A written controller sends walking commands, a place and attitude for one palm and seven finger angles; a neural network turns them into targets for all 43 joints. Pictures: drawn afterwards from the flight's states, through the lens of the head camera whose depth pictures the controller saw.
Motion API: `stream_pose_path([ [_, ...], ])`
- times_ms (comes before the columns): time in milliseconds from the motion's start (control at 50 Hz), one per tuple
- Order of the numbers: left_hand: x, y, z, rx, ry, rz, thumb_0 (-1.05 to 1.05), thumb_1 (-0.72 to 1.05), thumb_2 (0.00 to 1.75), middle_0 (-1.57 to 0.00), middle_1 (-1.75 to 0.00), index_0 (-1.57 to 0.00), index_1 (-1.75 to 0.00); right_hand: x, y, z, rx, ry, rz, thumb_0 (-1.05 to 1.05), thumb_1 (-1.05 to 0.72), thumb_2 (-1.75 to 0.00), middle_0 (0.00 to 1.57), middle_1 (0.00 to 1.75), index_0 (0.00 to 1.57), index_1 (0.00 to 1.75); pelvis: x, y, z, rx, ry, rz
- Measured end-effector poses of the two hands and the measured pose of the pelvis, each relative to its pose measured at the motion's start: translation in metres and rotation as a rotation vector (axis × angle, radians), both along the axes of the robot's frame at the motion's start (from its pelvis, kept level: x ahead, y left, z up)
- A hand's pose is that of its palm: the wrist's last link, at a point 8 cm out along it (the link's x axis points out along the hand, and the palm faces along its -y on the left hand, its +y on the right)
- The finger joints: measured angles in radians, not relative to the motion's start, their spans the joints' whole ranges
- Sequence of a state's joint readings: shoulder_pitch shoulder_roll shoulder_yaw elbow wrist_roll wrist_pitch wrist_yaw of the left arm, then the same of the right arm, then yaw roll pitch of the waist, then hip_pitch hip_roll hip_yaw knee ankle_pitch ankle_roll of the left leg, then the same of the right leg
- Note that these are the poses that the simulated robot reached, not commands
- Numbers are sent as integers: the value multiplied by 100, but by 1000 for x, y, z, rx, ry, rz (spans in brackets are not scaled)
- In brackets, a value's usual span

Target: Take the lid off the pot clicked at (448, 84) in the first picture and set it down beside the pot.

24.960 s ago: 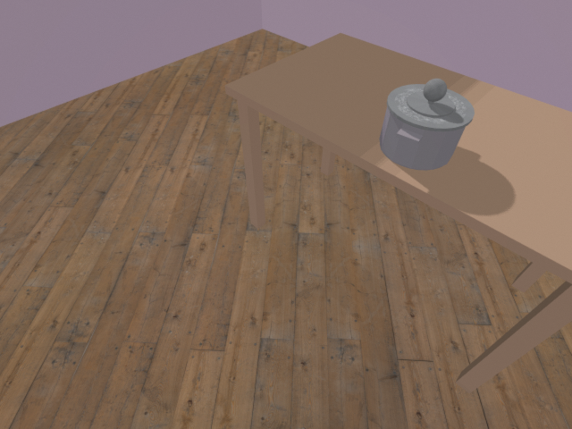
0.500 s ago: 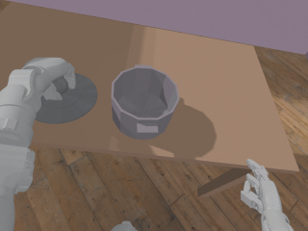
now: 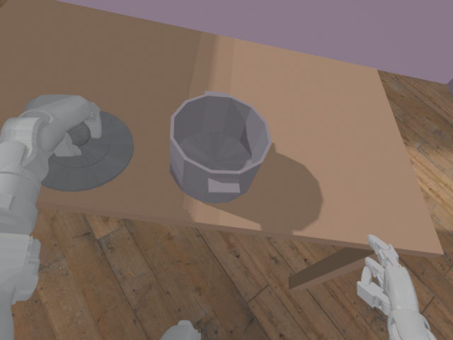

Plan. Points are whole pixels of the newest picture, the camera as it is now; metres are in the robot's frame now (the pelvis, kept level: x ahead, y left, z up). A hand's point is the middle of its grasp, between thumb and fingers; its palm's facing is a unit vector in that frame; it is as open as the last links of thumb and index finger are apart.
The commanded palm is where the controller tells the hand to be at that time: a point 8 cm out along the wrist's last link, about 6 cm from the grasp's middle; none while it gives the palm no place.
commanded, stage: open the fingers wide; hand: left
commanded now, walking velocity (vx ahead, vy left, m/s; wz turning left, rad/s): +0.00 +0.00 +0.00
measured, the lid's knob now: (75, 133) +0.45 +0.31 +0.01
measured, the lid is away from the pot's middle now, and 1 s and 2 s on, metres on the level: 0.27 0.26 0.26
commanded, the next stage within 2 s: raise the empty hand in 0.96 s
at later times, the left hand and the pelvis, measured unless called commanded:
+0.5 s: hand (67, 145) +0.41 +0.30 +0.04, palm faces -0.37 -0.11 -0.92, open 8.5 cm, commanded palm +0.46 +0.30 +0.10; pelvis +0.00 +0.02 +0.00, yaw +3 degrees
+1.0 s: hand (64, 128) +0.44 +0.32 +0.04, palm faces -0.34 -0.13 -0.93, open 11.6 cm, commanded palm +0.45 +0.30 +0.10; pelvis +0.03 +0.04 +0.00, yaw +3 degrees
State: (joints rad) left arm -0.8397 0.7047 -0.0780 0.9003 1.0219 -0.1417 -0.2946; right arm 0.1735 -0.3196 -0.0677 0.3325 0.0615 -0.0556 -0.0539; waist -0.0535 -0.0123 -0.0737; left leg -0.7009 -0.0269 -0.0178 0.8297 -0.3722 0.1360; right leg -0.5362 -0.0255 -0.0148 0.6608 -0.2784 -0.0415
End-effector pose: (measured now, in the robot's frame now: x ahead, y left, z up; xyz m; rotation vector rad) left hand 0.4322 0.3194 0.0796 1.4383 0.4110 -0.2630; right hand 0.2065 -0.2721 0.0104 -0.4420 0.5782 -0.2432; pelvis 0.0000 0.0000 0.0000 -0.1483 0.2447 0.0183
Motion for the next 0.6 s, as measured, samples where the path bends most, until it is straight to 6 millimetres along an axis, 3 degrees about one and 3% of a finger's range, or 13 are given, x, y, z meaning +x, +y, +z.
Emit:
stream_pose_path([
  [180,-23,5,0,0,-12,15,1,35,58,-75,-99,-67,-96,-1,2,-1,-14,5,21,1,-90,-90,21,30,11,30,-7,2,-3,27,-49,36],
  [320,-37,-2,6,-3,-4,-13,1,32,64,-71,-94,-65,-92,-2,7,-4,0,-10,7,1,-90,-90,21,30,8,28,-1,8,-1,46,-93,59],
  [440,-32,-10,13,-6,-42,-46,1,24,68,-66,-89,-62,-89,-2,10,-4,5,-8,-2,1,-90,-90,21,30,5,26,3,14,2,52,-108,52],
  [600,-14,-5,20,-6,-69,-20,0,6,72,-58,-82,-56,-82,-1,12,-3,9,11,-7,1,-90,-90,21,30,4,25,7,19,3,49,-93,44],
])
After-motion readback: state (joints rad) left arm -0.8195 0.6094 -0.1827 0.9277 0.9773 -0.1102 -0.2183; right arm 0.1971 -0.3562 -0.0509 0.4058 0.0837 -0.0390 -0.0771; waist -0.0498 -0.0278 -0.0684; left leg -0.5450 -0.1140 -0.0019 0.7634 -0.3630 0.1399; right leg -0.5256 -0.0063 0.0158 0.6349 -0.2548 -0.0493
